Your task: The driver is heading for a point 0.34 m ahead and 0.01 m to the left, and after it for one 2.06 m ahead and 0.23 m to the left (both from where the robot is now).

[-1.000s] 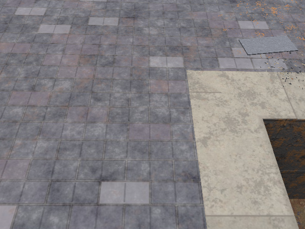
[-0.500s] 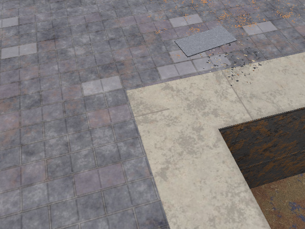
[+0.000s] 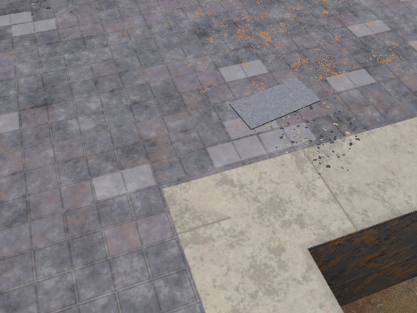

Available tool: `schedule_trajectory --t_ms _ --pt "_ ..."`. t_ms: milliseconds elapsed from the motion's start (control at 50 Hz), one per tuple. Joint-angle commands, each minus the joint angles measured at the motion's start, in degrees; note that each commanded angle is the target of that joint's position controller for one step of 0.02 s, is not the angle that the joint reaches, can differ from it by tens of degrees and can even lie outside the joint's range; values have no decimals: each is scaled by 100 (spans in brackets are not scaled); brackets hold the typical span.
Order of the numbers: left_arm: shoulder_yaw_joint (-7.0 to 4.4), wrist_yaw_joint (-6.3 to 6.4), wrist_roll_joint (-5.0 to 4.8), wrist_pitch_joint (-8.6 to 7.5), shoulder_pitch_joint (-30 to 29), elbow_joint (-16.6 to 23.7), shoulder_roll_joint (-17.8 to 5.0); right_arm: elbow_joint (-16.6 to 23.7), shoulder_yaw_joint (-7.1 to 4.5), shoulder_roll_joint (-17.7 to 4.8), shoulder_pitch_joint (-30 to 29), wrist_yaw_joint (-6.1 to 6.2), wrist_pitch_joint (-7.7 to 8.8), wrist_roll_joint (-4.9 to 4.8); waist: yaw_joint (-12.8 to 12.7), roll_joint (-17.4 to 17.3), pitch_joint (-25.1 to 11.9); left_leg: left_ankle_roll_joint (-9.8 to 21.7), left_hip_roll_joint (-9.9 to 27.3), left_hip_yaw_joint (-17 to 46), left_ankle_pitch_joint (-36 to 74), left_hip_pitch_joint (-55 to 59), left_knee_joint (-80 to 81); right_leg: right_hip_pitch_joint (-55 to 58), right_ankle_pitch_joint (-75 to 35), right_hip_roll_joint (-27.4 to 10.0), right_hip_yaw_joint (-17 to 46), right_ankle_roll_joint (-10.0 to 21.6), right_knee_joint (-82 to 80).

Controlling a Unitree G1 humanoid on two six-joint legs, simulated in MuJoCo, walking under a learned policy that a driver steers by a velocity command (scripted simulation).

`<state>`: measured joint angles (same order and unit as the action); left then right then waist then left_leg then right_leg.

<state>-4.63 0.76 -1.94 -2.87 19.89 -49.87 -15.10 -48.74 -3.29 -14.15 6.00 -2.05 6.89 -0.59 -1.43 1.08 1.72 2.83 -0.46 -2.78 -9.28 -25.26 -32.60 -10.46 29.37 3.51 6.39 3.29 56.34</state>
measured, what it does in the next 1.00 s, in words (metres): walks ahead: right foot, then left foot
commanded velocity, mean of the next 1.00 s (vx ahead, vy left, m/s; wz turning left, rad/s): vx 0.22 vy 0.00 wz -0.02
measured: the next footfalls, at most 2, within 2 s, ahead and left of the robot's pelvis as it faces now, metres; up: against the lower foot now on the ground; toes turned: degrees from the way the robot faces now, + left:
right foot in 0.42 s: +0.40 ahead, -0.12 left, +0.00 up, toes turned -1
left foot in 0.72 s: +0.32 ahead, +0.12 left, +0.00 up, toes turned +2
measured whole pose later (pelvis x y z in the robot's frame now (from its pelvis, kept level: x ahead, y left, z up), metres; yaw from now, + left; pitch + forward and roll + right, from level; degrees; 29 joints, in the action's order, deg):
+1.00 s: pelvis +0.30 +0.00 +0.01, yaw +0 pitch -1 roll +0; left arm -2.0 1.2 0.4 0.3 10.2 -54.6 -12.1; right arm -60.0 -0.4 -12.2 13.0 1.1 1.0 0.3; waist -0.3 0.1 1.5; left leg -0.9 1.7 -0.4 -18.6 -11.2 -30.7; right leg -17.1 10.4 -0.3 -1.4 0.2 28.5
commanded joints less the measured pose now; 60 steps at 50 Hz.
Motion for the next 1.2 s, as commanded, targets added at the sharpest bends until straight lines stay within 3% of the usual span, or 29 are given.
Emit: schedule_trajectory --t_ms 20,40,60,100,160,200,260,320,360,400,420,440,460,480,500,520,540,580,640,660,700,720,740,760,800,820,860,980,1200 --pt "-116 9 -64 -228 -501 689 -715 -48 -144 -689 874 14 -22 15 514 -483 -441 929 1802 2922 -1299 2720 1920 -2935 -623 -619 7 100 1430" --pt "-142 15 17 -228 -588 721 -636 -34 -113 -612 649 23 -22 62 376 -418 -201 910 1633 2505 -730 2175 2057 -2736 -942 -812 -42 78 1099" --pt "-151 8 33 -200 -430 704 -543 -54 -79 -549 591 33 -3 111 229 -562 -246 863 1485 2186 -282 1919 2162 -2389 -1158 -953 -45 68 920" --pt "-112 34 57 -115 -234 614 -330 -145 -80 -613 660 18 28 82 123 -602 -249 930 1376 1745 465 1733 2305 -2235 -1256 -1007 -173 -13 625" --pt "-102 63 125 -53 -650 760 -342 -285 -141 -878 837 81 38 65 174 -495 -78 1021 1366 1327 1188 1774 2519 -2695 -1908 -1091 -275 -222 -84" --pt "-79 41 134 -70 -976 839 -269 -364 -143 -890 963 142 -16 40 255 -478 -45 924 1242 1025 1439 1903 2554 -2813 -2527 -1084 -351 -306 -722" --pt "-27 -33 129 -122 -1431 932 -107 -491 -90 -817 1111 215 -71 29 358 -576 29 661 929 372 2815 1756 2314 -2214 -3315 -802 -620 -339 -1871" --pt "-3 -104 165 -127 -1814 1081 -64 -630 -70 -864 1360 265 -191 -2 473 -598 -24 592 1001 318 3110 1984 1986 -1895 -3718 -565 -687 -307 -2394" --pt "-18 -157 167 -134 -1850 1147 -152 -657 -79 -918 1278 284 -260 -16 397 -692 -75 561 1156 449 3241 2285 1655 -1828 -3441 -507 -592 -189 -2659" --pt "-83 -196 221 -182 -1211 951 -358 -578 -101 -970 935 283 -332 -24 3 -710 -353 440 1160 527 3603 2411 964 -1168 -3382 -403 -595 19 -3058" --pt "-152 -180 258 -205 -704 756 -537 -553 -90 -936 853 285 -356 -59 -218 -575 -664 287 911 462 3768 2371 319 -424 -4026 -335 -656 164 -3420" --pt "-225 -138 343 -224 -129 629 -922 -465 -20 -776 970 282 -337 64 -318 -31 -1333 30 562 271 2597 1685 -798 961 -6653 -1051 -76 448 -3004" --pt "-122 -91 426 -157 -75 599 -881 -620 181 -157 1902 201 -320 167 107 1268 -2112 -342 -62 211 -1803 107 -2516 2757 -8819 -2539 1325 1445 -2531" --pt "33 -131 357 -90 14 574 -347 -790 165 -404 2099 129 -361 40 8 1133 -2769 -428 -8 756 -3311 -71 -3117 2741 -7887 -2730 1797 1745 -2649" --pt "71 -170 284 -46 -338 622 -274 -697 70 -757 1591 109 -442 -78 -35 787 -2173 -468 189 793 -3242 -290 -3301 2010 -6500 -2412 1556 1528 -2973" --pt "83 -184 261 -23 -747 638 -300 -584 46 -759 1114 163 -558 -91 38 464 -1489 -494 325 689 -2952 -434 -3135 1192 -5326 -2145 1284 1271 -3276" --pt "109 -184 275 -4 -1121 674 -310 -575 24 -724 943 230 -687 -35 169 331 -1021 -551 434 654 -2711 -254 -2778 339 -4359 -1979 1056 1102 -3601" --pt "77 -169 336 38 -1591 712 -428 -620 54 -547 1082 339 -892 39 432 723 -759 -632 451 513 -2208 559 -1856 -752 -2807 -1619 711 877 -4075" --pt "112 -116 356 99 -1672 663 -352 -754 83 -436 1215 400 -940 83 461 724 -887 -555 311 295 -1259 1375 -920 -1133 -1931 -1429 394 833 -4226" --pt "127 -96 309 130 -1707 628 -332 -800 91 -405 1244 384 -941 105 497 674 -885 -499 296 238 -762 1638 -524 -1257 -1355 -1375 306 761 -4240" --pt "173 -76 225 202 -1527 474 -235 -814 114 -380 1156 329 -937 223 482 571 -650 -333 269 169 -144 1991 167 -1551 113 -1140 153 378 -4277" --pt "193 -71 237 231 -1371 377 -198 -733 113 -503 1018 319 -932 273 398 402 -351 -207 474 399 -342 1842 492 -1641 535 -1015 84 136 -4189" --pt "178 -59 263 264 -1264 357 -237 -664 72 -787 867 338 -922 236 211 29 -28 -55 632 538 -1158 1308 734 -1545 440 -794 -111 -34 -4012" --pt "190 -14 290 286 -1259 344 -179 -710 36 -872 738 346 -869 157 109 -488 167 38 594 603 -2174 380 1014 -898 -126 -529 -474 -171 -3706" --pt "201 48 308 271 -1179 225 -107 -720 116 -564 466 342 -708 165 -29 -827 156 -128 603 655 -2178 -114 1373 -78 -1182 -511 -561 -176 -3226" --pt "193 70 318 277 -1101 143 -123 -736 124 -531 406 333 -644 148 -61 -834 133 -202 580 636 -1940 -77 1371 33 -1460 -517 -580 -147 -3154" --pt "176 81 305 288 -1056 32 -210 -799 150 -464 543 322 -563 112 19 -506 70 -265 511 556 -1482 223 1231 -32 -1696 -556 -546 -63 -3160" --pt "164 53 216 244 -1060 -234 -219 -967 178 -496 821 335 -532 82 126 -167 -282 -177 419 422 -108 883 852 86 -2803 -602 -554 -67 -3032" --pt "169 125 191 378 -1009 -631 -287 -1085 229 -410 830 288 -580 68 98 -127 -218 -160 358 321 367 1087 893 240 -3130 -620 -563 -122 -2996"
